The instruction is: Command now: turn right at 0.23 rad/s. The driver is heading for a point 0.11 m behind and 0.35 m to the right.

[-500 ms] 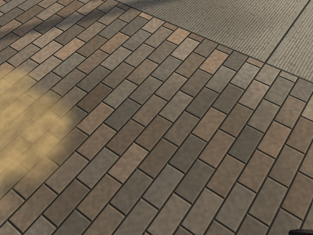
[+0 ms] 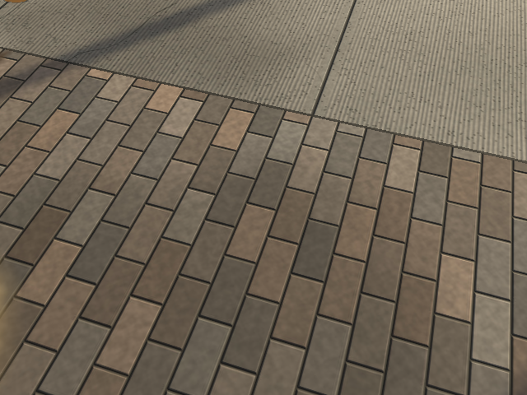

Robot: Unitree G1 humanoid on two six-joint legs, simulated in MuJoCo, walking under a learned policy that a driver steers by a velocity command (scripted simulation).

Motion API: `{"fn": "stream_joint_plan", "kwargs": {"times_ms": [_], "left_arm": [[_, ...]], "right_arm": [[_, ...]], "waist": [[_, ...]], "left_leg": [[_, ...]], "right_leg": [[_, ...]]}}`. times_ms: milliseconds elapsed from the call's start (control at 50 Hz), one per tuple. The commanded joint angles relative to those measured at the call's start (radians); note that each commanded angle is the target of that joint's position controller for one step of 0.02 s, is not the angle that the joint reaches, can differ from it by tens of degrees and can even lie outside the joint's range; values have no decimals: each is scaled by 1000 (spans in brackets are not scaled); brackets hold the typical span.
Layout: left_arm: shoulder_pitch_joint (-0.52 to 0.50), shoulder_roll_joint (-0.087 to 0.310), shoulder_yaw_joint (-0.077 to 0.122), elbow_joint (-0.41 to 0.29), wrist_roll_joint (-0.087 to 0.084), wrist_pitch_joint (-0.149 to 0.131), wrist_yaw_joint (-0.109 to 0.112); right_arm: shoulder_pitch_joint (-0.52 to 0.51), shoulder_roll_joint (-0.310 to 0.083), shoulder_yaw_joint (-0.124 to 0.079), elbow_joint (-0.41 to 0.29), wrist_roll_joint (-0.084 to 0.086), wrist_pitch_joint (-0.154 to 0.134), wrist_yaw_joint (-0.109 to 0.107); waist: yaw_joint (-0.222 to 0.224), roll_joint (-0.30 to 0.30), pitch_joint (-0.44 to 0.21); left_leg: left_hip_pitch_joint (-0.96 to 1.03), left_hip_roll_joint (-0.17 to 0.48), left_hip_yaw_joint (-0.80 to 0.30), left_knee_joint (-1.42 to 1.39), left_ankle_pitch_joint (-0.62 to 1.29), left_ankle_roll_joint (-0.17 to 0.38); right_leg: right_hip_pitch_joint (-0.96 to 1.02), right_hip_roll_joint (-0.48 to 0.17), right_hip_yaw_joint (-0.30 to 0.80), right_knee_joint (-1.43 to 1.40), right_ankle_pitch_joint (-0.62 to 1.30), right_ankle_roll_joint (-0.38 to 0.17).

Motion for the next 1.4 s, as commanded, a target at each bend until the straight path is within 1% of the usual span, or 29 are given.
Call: {"fn": "stream_joint_plan", "kwargs": {"times_ms": [20, 60, 80, 100, 160, 220, 300, 420, 520, 560, 600, 620, 640, 700, 820, 880, 900, 920, 940, 960, 1000, 1120, 1200, 1260, 1300, 1320, 1340, 1360, 1400], "left_arm": [[59, 95, 26, -41, 9, -15, -4], [0, 175, 28, -59, 37, -15, 6], [-27, 111, 16, -66, 45, -28, 1], [-47, 81, 3, -51, 49, -41, -1], [-56, 86, 0, -22, 31, -61, 1], [-19, 59, -11, -3, 35, -58, -1], [-26, 84, -4, 15, 26, -55, 0], [-23, 151, 30, -1, 6, -40, 11], [-50, 158, 43, -24, -3, -35, 18], [-53, 136, 42, -40, -10, -31, 23], [-43, 97, 38, -53, -12, -26, 22], [-25, 138, 57, -46, 0, -25, 18], [-1, 141, 63, -33, -10, -20, 12], [-34, 100, 46, -47, -11, -7, -5], [-25, 78, 34, -68, -10, -32, -39], [190, 112, 60, 29, -16, -39, -28], [332, 183, 90, 62, -23, -42, -16], [356, 328, 106, 21, -13, -70, -15], [328, 263, 86, 12, -4, -106, -30], [279, 200, 60, 13, -4, -127, -28], [181, 126, 32, -2, -5, -130, -19], [188, 159, 40, 6, 1, -116, 30], [255, 182, 56, 46, -17, -90, 41], [206, 181, 62, 37, -20, -80, 49], [148, 156, 56, 11, -19, -79, 44], [146, 95, 35, -21, -3, -80, 38], [341, -7, 8, -10, 23, -77, 34], [444, 117, 27, 14, -7, -74, 27], [247, 208, 56, 5, -23, -42, 35]], "right_arm": [[20, -142, -29, -25, 17, -17, 4], [47, -38, 9, -50, -40, -38, 16], [-20, -94, -2, -49, -36, -35, 7], [-38, -103, -6, -49, -28, -34, 7], [-16, -104, -3, -23, -36, -31, 2], [14, -129, -5, 10, -27, -34, 11], [4, -109, -3, 35, -30, -38, 4], [-15, -122, -21, 13, -21, -32, -31], [25, -128, -35, -7, -21, -37, -16], [70, -175, -55, 2, -23, -37, -13], [115, -208, -61, 3, -38, -27, -19], [80, -180, -47, -23, -41, -29, -26], [38, -168, -44, -40, -37, -30, -32], [-4, -193, -54, -34, -12, -37, -38], [19, -224, -74, -19, 15, -51, -5], [10, -151, -54, -6, 14, -48, 15], [-20, -82, -29, -22, -9, -51, 24], [-107, -38, -13, -125, -23, -73, 20], [-160, -114, -28, -145, 24, -102, 22], [-152, -140, -35, -143, 47, -124, 32], [-87, -157, -44, -90, -3, -144, 36], [-180, -62, -18, -101, -21, -131, 45], [-256, -59, -15, -133, -8, -120, 59], [-189, -114, -37, -120, -8, -118, 56], [-53, -151, -54, -90, -28, -128, 41], [42, -196, -60, -90, -52, -134, 33], [66, -227, -56, -93, -64, -121, 28], [58, -203, -56, -92, -39, -104, 36], [-62, -84, -23, -128, -22, -75, 21]], "waist": [[34, 149, -142], [-32, -226, -163], [24, -182, -141], [13, -174, -119], [5, -172, -101], [18, -65, -78], [16, -24, -47], [32, -87, -74], [6, -97, -124], [-7, 32, -148], [-34, 286, -145], [-21, 206, -141], [6, 121, -134], [0, 156, -42], [7, 143, -50], [100, 37, -73], [163, -147, -85], [149, -363, -80], [167, -190, -79], [124, -186, -10], [61, -110, 24], [57, -72, 7], [86, -116, -26], [42, -134, -58], [-26, -127, -146], [-55, -43, -295], [43, 250, -437], [64, 300, -527], [32, 98, -279]], "left_leg": [[36, 151, -138, -51, 244, 133], [-122, -5, 1, 99, -221, -27], [-74, 6, -36, 145, -247, -51], [-65, 3, -40, 120, -189, -49], [25, 7, -56, -20, 61, -53], [73, 8, -44, -43, 94, -26], [85, 4, -40, -61, 110, -37], [18, -36, 2, 67, 40, -46], [43, -39, -22, 71, 58, -14], [196, 47, -72, 5, 170, 35], [277, 352, -344, -165, 374, 244], [244, 419, -368, -179, 439, 307], [214, 383, -303, -195, 292, 281], [151, 274, -151, -295, -168, 183], [96, 260, -3, -293, -224, 163], [-56, 205, 97, -64, -282, 114], [-221, 122, 186, 300, -249, 52], [-602, -57, 100, 664, -418, -13], [-701, -36, -88, 775, -378, 8], [-719, 6, -109, 764, -280, 36], [-627, 51, -107, 644, -97, 38], [-385, -52, -37, 236, 212, -38], [-226, -113, -38, 69, 299, -27], [-164, -101, -93, 9, 250, 11], [30, -95, -62, -77, 328, 52], [302, 52, -179, -29, 560, 116], [608, 337, -487, 39, 983, 273], [596, 415, -712, -52, 698, 357], [352, 284, -418, -123, 385, 278]], "right_leg": [[225, 8, -16, -315, 241, -68], [241, -294, 302, -296, 491, -244], [166, -271, 289, -316, 363, -285], [158, -223, 251, -314, 304, -254], [145, -150, 182, -281, 311, -175], [110, -95, 146, -284, 176, -129], [98, -84, 150, -269, 231, -135], [112, -125, 290, -254, 392, -231], [73, -101, 326, -190, 434, -233], [-82, -24, 226, -72, 339, -152], [-290, 84, 30, 278, -218, -50], [-320, 25, 51, 504, -323, -24], [-322, -14, 67, 566, -258, -20], [-315, -65, -14, 423, -82, -6], [-52, -55, -113, 59, -69, -70], [247, 29, -181, -107, 4, -128], [404, -70, 29, -206, -58, -195], [494, -319, 665, -406, -256, -394], [450, -402, 794, -508, -392, -469], [411, -385, 704, -506, -355, -431], [321, -284, 475, -463, -114, -342], [188, -135, 174, -416, 497, -260], [146, -133, 198, -338, 548, -213], [218, -157, 276, -240, 583, -178], [231, -89, 270, -59, 691, -132], [119, -15, 253, 170, 480, -92], [-155, 139, 188, 504, -414, -30], [-229, 97, 209, 700, -394, -4], [-298, 9, 118, 725, -222, 35]]}}
Velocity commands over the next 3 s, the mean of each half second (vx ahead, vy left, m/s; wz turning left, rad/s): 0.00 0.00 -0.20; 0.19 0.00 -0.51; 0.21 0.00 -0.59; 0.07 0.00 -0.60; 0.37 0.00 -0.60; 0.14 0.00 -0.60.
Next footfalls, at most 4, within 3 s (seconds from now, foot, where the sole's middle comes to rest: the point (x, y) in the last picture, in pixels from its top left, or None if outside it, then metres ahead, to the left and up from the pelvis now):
0.04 right None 0.03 -0.13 -0.78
0.90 right None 0.03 -0.15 -0.78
1.32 left None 0.40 -0.12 -0.77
1.76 right None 0.19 -0.28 -0.77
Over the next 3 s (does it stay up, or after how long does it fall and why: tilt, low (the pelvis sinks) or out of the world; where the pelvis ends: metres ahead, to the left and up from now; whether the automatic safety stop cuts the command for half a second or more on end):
stays up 0.35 -0.49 -0.01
